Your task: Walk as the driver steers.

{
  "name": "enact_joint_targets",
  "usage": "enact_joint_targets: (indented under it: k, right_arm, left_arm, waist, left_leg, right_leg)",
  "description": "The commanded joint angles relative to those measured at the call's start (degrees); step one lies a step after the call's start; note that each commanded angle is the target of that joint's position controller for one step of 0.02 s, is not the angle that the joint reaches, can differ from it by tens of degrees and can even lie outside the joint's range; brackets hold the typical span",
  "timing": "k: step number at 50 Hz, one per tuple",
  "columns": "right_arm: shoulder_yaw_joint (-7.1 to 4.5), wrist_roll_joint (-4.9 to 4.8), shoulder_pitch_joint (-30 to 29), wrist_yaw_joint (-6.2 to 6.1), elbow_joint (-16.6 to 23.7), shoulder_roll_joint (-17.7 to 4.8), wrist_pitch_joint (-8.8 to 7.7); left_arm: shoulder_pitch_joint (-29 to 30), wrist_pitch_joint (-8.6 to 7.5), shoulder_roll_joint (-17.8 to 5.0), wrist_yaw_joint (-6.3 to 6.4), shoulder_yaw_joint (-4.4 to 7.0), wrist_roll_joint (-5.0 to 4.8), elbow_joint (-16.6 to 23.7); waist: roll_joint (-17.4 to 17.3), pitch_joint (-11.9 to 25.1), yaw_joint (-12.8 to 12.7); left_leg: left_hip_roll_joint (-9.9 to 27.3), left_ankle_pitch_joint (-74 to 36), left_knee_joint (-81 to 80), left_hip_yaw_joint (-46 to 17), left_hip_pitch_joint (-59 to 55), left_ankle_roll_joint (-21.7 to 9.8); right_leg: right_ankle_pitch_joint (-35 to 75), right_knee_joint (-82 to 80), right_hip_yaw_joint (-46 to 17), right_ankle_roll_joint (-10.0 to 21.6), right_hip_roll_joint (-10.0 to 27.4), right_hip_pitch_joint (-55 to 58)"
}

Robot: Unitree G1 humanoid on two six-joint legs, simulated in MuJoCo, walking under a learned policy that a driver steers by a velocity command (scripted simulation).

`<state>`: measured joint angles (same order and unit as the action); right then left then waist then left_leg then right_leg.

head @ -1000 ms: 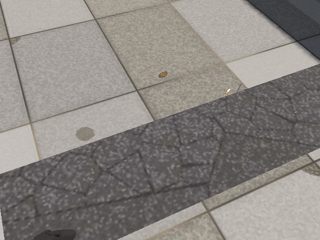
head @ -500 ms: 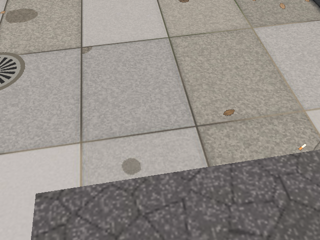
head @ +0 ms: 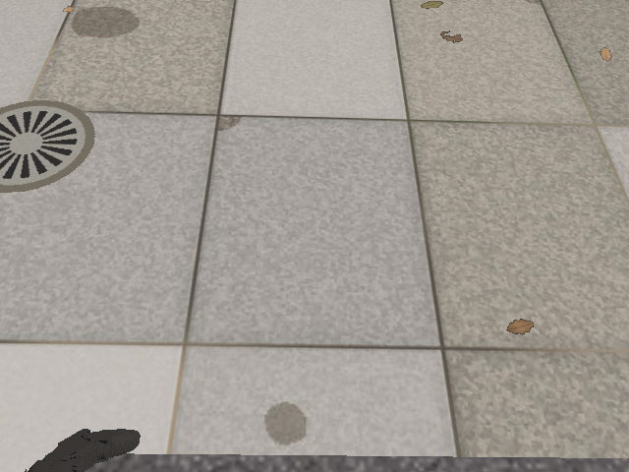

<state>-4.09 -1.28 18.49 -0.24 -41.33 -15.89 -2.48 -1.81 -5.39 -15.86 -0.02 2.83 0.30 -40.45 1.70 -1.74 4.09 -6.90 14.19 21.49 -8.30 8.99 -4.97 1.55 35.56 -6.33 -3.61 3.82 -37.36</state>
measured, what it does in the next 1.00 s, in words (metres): walks ahead: right foot, then left foot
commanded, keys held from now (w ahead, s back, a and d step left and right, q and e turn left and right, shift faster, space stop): w+q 0.26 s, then w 0.42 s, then w+e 0.32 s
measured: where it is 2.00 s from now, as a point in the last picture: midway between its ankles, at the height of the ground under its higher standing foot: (258, 261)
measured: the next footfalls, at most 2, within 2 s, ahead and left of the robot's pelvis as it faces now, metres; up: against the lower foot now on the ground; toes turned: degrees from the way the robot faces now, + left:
right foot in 0.12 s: +0.25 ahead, -0.14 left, +0.00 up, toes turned +9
left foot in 0.62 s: +0.45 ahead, +0.18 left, +0.00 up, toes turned +18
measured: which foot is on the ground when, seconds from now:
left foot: down 0.00-0.14, up 0.16-0.60, down 0.62-1.00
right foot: up 0.00-0.10, down 0.12-0.64, up 0.66-1.00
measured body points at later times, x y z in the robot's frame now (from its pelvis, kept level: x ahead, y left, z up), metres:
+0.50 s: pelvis +0.26 -0.02 +0.00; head +0.29 -0.01 +0.45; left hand +0.19 +0.26 -0.13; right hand +0.54 -0.19 -0.08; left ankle +0.38 +0.18 -0.70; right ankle +0.21 -0.15 -0.74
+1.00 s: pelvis +0.51 +0.10 +0.00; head +0.53 +0.10 +0.45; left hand +0.63 +0.38 -0.11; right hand +0.61 -0.17 -0.12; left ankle +0.41 +0.17 -0.74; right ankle +0.72 -0.03 -0.69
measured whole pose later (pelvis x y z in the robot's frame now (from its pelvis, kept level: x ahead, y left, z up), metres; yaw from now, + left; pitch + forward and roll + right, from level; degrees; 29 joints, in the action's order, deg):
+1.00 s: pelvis +0.51 +0.10 +0.00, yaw +9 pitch +1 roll +2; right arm -3.7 0.7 18.6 0.0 -46.4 -15.2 -5.3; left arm -8.2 -2.5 -16.2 -1.7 3.1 -1.1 -45.9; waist 2.6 -0.6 3.2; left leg -2.7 14.4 11.9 9.3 -1.3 -2.2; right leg 4.5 42.5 -3.1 -0.1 5.5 -40.3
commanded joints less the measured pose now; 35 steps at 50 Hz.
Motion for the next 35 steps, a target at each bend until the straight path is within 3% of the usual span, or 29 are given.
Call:
enact_joint_targets:
  k: [1,3,5,6,7,8,9,10,11,13,15,17,22,26,28,29,30,31,32,33,34,35]
  right_arm:
    - [-2.53,-0.45,1.42,-0.54,2.72,-9.07,-0.25]
    - [-2.62,-0.24,1.41,-0.79,2.75,-9.02,0.04]
    - [-2.24,-0.06,-0.12,-0.83,3.45,-7.68,0.25]
    - [-1.17,0.32,-0.72,-0.58,4.34,-4.75,-0.03]
    - [-0.1,0.01,5.0,-0.59,5.45,-1.26,-0.42]
    - [0.02,-1.09,8.01,-0.69,6.21,-3.76,-0.74]
    - [-1.26,-1.24,4.21,-0.75,5.29,-8.93,-0.46]
    - [-1.64,-0.48,-0.8,-0.7,6.15,-9.91,-0.04]
    - [-1.71,0.19,-3.08,-0.55,6.82,-9.08,0.14]
    - [-1.73,-0.16,-3.1,0.05,7.24,-6.89,0.58]
    - [-1.07,-0.19,-3.11,0.24,7.43,-4.22,0.84]
    - [-0.56,0.14,-4.89,0.2,7.94,-3.16,0.74]
    - [0.72,0.56,-13.26,1.53,9.18,-1.77,-0.61]
    - [0.85,-0.1,-19.34,2.5,11.25,-2.39,-1.09]
    - [0.43,0.01,-19.32,2.74,11.67,-3.6,-1.22]
    - [-0.16,0.28,-16.51,2.68,11.02,-4.7,-1.28]
    - [-1.28,0.65,-9.72,2.43,8.89,-6.5,-1.26]
    - [-2.77,0.86,-0.72,1.83,6.25,-9.6,-1.04]
    - [-4.05,2.09,7.19,0.99,5.43,-15.97,-0.73]
    - [-3.54,0.98,8.1,1.13,4.91,-14.71,-0.67]
    - [-2.25,0.9,5.22,1.37,4.92,-11.18,-0.86]
    - [-1.57,0.94,1.68,1.32,5.07,-8.98,-1.01]
  left_arm:
    - [5.5,-1.36,-5.13,-0.75,1.2,-0.68,5.23]
    - [4.6,-1.98,-6.58,-1.19,1.84,-0.86,5.34]
    - [-2.37,-2.57,-7.95,-0.95,2.9,-0.76,3.66]
    - [-9.57,-2.85,-10.19,-0.52,3.77,0.24,2.81]
    - [-17.38,-2.56,-14.9,-0.04,4.88,1.33,2.03]
    - [-20.01,-1.8,-14.17,-0.61,4.98,0.05,0.14]
    - [-17.0,-1.44,-8.85,-0.46,3.63,-0.48,1.46]
    - [-14.21,-0.83,-6.85,-0.19,2.91,-0.28,1.89]
    - [-11.71,-0.46,-5.73,-0.14,2.35,0.06,1.79]
    - [-9.67,-0.48,-4.36,-0.01,1.78,0.42,1.09]
    - [-10.78,-1.07,-4.75,-0.3,1.95,0.09,-0.36]
    - [-11.8,-1.42,-6.37,-0.48,2.42,0.09,-1.8]
    - [-13.47,-0.62,-8.81,-0.49,2.74,-1.12,-4.2]
    - [-18.17,0.48,-10.77,-0.59,3.03,-1.99,-6.87]
    - [-18.7,1.2,-11.61,-0.47,3.23,-2.36,-7.86]
    - [-18.15,1.53,-12.21,-0.32,3.3,-2.5,-8.12]
    - [-17.67,1.8,-11.97,-0.14,3.08,-2.65,-8.35]
    - [-17.95,1.7,-10.23,0.13,2.29,-2.0,-8.1]
    - [-20.98,0.84,-4.83,-0.15,0.27,-0.32,-5.55]
    - [-21.66,-0.39,-4.06,-0.45,-0.3,-0.64,-6.0]
    - [-17.4,-1.05,-9.21,-0.85,1.28,-2.39,-5.0]
    - [-13.64,-1.16,-9.04,-0.93,1.18,-3.15,-4.01]
  waist:
    - [-6.95,2.44,0.09]
    - [-8.15,2.64,-0.95]
    - [-9.14,4.92,-4.99]
    - [-6.61,10.94,-8.48]
    - [5.46,19.52,-8.29]
    - [17.39,21.37,-7.57]
    - [9.14,13.39,-8.93]
    - [4.98,7.66,-9.06]
    - [2.88,3.97,-7.83]
    - [4.73,1.18,-5.51]
    - [4.41,1.01,-5.1]
    - [2.88,0.73,-4.95]
    - [1.74,-0.32,-7.11]
    - [2.43,-1.85,-8.87]
    - [3.43,-1.62,-7.66]
    - [3.89,0.14,-5.44]
    - [3.29,4.3,-1.48]
    - [2.05,10.26,2.49]
    - [-9.93,19.78,3.12]
    - [-16.19,26.19,2.51]
    - [-11.39,18.38,2.79]
    - [-9.27,11.64,1.57]
  left_leg:
    - [12.97,-8.78,-2.83,-11.95,2.88,-7.34]
    - [14.22,-8.28,0.62,-15.7,-0.16,-6.72]
    - [12.18,-11.47,6.57,-16.06,0.4,-4.77]
    - [9.29,-10.4,17.81,-12.74,5.05,-2.71]
    - [1.71,6.49,36.78,-4.46,21.54,1.71]
    - [2.58,20.9,48.74,-1.81,34.83,3.17]
    - [6.04,15.89,53.67,-2.77,38.59,3.84]
    - [7.91,11.12,54.08,-0.4,38.36,4.13]
    - [9.5,7.72,51.98,0.37,36.59,4.29]
    - [12.09,4.29,48.33,1.14,32.32,4.18]
    - [12.25,2.75,45.5,1.95,31.09,4.47]
    - [12.23,-0.23,40.09,1.66,32.18,4.96]
    - [12.15,-12.92,21.48,6.03,28.5,4.91]
    - [10.79,-11.35,13.48,8.12,26.11,3.63]
    - [9.58,-7.32,10.55,9.03,23.63,1.92]
    - [8.07,-6.56,8.62,10.25,18.44,0.78]
    - [6.19,-8.5,6.05,11.87,7.99,-0.78]
    - [7.88,-10.21,7.46,9.57,-6.74,-2.56]
    - [23.73,-9.22,8.23,-13.3,-29.6,-10.13]
    - [30.31,-2.38,-1.37,-33.42,-33.81,-15.49]
    - [28.29,1.31,-2.83,-27.54,-28.04,-12.95]
    - [26.1,-0.49,-3.64,-18.58,-20.05,-10.84]
  right_leg:
    - [1.55,-5.55,1.71,0.53,-3.6,8.8]
    - [-3.28,-7.58,1.12,1.92,-3.96,10.74]
    - [-4.89,-11.17,2.56,4.45,-4.09,20.65]
    - [-5.74,-9.82,-2.17,7.68,1.91,33.56]
    - [-10.91,-10.71,-21.05,15.19,15.14,54.6]
    - [-26.55,-16.33,-40.48,20.1,21.91,59.12]
    - [-33.81,-18.38,-34.91,17.74,19.47,52.71]
    - [-29.42,-18.81,-25.67,15.17,16.79,45.43]
    - [-22.82,-20.21,-19.22,14.13,14.11,38.74]
    - [-15.05,-23.13,-10.49,12.94,10.64,31.37]
    - [-10.15,-25.23,-6.28,14.2,9.82,29.16]
    - [-5.32,-26.56,-3.48,15.55,10.29,29.6]
    - [0.38,-27.05,4.28,14.52,8.49,31.11]
    - [1.01,-25.74,4.42,13.74,10.86,35.64]
    - [6.66,-23.0,4.49,12.92,12.17,38.61]
    - [14.95,-19.14,5.59,12.1,11.75,39.08]
    - [23.38,-11.03,8.18,10.71,9.76,37.58]
    - [20.99,0.67,10.54,8.6,7.15,30.52]
    - [-2.42,23.59,12.3,4.76,0.77,9.23]
    - [-34.24,35.84,4.51,3.77,-4.84,-1.61]
    - [-32.55,40.01,1.55,4.44,-1.29,-7.62]
    - [-27.81,38.67,2.81,5.04,1.23,-8.48]
Velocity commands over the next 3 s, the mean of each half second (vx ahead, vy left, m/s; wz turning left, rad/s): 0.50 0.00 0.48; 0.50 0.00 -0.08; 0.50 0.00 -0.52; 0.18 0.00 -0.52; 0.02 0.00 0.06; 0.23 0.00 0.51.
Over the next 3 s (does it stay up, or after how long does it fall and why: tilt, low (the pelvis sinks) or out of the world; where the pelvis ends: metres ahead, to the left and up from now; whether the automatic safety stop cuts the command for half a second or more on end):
stays up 1.03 0.12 -0.02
